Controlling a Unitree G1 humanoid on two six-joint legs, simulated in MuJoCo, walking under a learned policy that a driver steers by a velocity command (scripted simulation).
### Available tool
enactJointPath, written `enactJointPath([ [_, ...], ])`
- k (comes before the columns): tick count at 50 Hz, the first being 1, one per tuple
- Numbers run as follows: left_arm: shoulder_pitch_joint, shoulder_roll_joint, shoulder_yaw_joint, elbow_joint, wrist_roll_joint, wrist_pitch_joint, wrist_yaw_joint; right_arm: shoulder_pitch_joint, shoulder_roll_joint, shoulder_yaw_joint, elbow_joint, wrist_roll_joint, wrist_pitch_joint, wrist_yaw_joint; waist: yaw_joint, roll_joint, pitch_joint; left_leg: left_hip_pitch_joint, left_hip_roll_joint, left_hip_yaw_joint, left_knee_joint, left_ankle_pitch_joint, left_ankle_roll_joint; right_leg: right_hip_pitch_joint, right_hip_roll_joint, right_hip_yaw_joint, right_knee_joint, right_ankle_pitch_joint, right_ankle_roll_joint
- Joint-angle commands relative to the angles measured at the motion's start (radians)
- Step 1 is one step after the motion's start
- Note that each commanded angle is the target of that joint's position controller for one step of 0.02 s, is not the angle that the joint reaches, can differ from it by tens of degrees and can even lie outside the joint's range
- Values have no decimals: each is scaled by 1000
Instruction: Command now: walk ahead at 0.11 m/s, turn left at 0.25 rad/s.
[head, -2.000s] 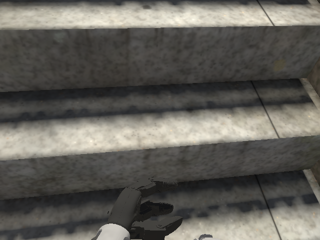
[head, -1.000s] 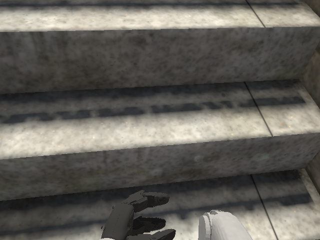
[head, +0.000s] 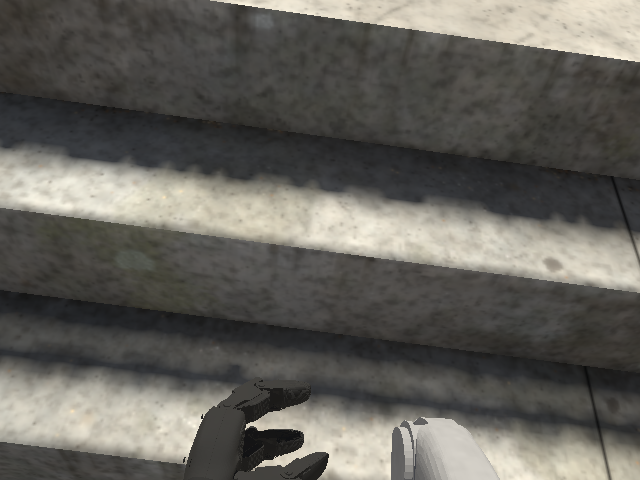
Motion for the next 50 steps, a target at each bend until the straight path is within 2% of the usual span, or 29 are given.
enactJointPath([
  [1,-75,46,24,-113,-23,23,-10,54,-265,-66,-49,7,31,-72,99,230,-217,75,187,-48,-267,973,81,580,42,-27,-436,-325,-41],
  [3,122,163,93,-32,-10,17,-40,31,-272,-65,-53,10,-9,-38,155,279,-281,342,241,-15,-96,1781,169,728,117,-7,-607,-518,-78],
  [4,231,254,125,-3,-3,7,-66,4,-275,-69,-76,21,-34,-30,194,150,-327,329,212,24,66,1914,144,867,36,128,-665,-277,-141],
  [5,302,277,146,38,22,30,-48,-2,-222,-64,-94,27,-53,-20,171,-11,-407,132,134,76,229,1868,112,1038,-72,388,-771,-200,-196],
  [6,425,277,154,89,49,64,-21,-127,-213,-53,-126,26,-70,14,232,-148,-383,-38,85,22,415,1401,138,1171,-114,600,-1133,-235,-223],
  [7,420,271,164,94,84,82,0,-193,-130,-43,-132,23,-62,31,249,-360,-354,-249,-119,-114,981,242,44,1193,-250,972,-1381,-112,-343],
  [8,337,223,152,78,70,74,16,-217,-80,-34,-169,12,-55,52,197,-226,-263,-381,-174,-251,1374,40,13,1043,-261,980,-1367,-172,-331],
  [9,257,150,136,108,25,74,24,-240,-28,-15,-231,6,-41,61,102,-142,-104,-523,-165,-260,1512,29,18,909,-221,765,-1273,-335,-268],
  [10,219,113,138,123,-6,74,16,-213,-36,-13,-250,4,-38,60,38,6,28,-565,-119,-206,1469,82,43,784,-166,563,-1202,-415,-178],
  [11,209,85,137,152,-8,71,1,-159,-44,-12,-230,12,-32,48,4,86,80,-574,-106,-184,1452,120,45,718,-137,442,-1171,-404,-126],
  [13,215,47,119,197,9,58,-32,-63,-31,2,-209,34,-25,36,-46,51,108,-587,-117,-176,1559,192,48,661,-118,355,-1220,-362,-108],
  [16,240,116,126,193,29,58,-42,-90,-43,9,-229,41,-9,15,-32,-28,83,-671,-106,-132,1508,342,12,717,-113,226,-1279,-271,-117],
  [18,293,159,134,177,30,64,-19,-187,-87,2,-276,31,1,-13,17,-83,52,-702,-66,-95,1399,364,-55,777,-142,228,-1319,-306,-131],
  [21,331,202,154,125,29,71,22,-262,-118,-8,-330,43,19,-38,63,-117,33,-728,-12,-102,1299,381,-126,856,-198,332,-1350,-358,-169],
  [23,349,225,170,99,7,83,36,-287,-117,3,-357,28,20,-33,88,-159,19,-703,44,22,1078,304,-165,923,-196,352,-1402,-399,-188],
  [24,348,246,184,91,-13,92,50,-354,-93,19,-370,43,23,-36,110,-162,13,-582,81,56,794,121,-164,932,-182,325,-1458,-438,-156],
  [26,426,262,195,120,-50,145,67,-323,-90,17,-343,73,42,-34,145,-195,24,-310,22,211,511,-147,-153,891,-160,273,-1462,-517,-163],
  [27,450,280,206,145,-30,131,50,-262,-104,-11,-280,81,50,-20,143,-196,12,-129,-2,262,442,-152,-131,846,-204,291,-1508,-557,-189],
  [29,337,231,187,158,-23,113,34,-87,-145,-48,-202,54,54,-21,47,-153,100,-35,40,127,125,-55,-35,876,-166,259,-1353,-478,-141],
  [30,368,151,162,203,-10,105,11,-21,-110,-33,-155,9,48,-16,49,-44,68,61,78,53,21,20,-20,839,-94,172,-1088,-362,-93],
  [31,477,78,147,237,-10,94,-6,19,-98,-13,-152,-29,33,-6,105,131,16,177,243,-219,-63,101,40,728,-40,194,-955,-359,-18],
  [32,544,125,166,268,-34,105,-1,43,-115,-14,-160,-68,20,5,81,224,-72,76,364,-512,-243,-246,140,783,-38,232,-837,-391,26],
  [33,508,166,185,279,-56,110,4,-28,-118,-14,-163,-50,13,2,100,151,18,-18,357,-528,-299,-454,138,803,-59,275,-682,-363,72],
  [35,415,163,185,265,-33,104,16,-154,-110,-9,-156,-21,5,-24,137,140,120,-106,275,-343,-291,-447,59,807,-63,270,-659,-346,108],
  [36,369,165,190,245,-15,101,17,-177,-130,-13,-169,-27,9,-36,136,127,115,-84,238,-300,-240,-366,45,764,-51,273,-549,-300,126],
  [39,386,179,188,262,-31,80,8,-143,-120,-13,-164,-17,28,-58,100,116,94,44,153,-96,-180,-93,77,673,-18,193,-501,-155,109],
  [43,385,159,162,247,-36,73,-1,-125,-132,-16,-178,-13,41,-79,90,101,46,120,149,-64,-196,1,71,772,-36,163,-793,-179,113],
  [46,389,170,166,280,-41,92,1,-138,-115,-19,-185,-14,32,-56,68,127,99,49,172,-61,-245,-58,85,948,-10,91,-1154,-384,79],
  [50,431,214,168,342,-13,86,-7,-57,-97,-28,-121,3,0,-28,66,16,115,36,117,0,-125,69,61,1084,-73,171,-1475,40,0],
])
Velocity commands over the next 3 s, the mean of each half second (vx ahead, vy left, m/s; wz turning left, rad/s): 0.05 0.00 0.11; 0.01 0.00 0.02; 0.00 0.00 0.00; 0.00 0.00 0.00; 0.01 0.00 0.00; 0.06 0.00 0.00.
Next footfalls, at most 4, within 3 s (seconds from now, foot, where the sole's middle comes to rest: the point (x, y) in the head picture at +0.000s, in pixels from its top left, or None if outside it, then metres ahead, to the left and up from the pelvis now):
0.04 right None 0.18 -0.11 -0.58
0.60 left None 0.24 0.16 -0.58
0.96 right None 0.24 -0.07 -0.58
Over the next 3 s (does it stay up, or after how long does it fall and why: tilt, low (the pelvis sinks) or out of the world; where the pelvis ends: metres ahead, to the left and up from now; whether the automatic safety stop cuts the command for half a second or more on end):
stays up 0.22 0.02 0.20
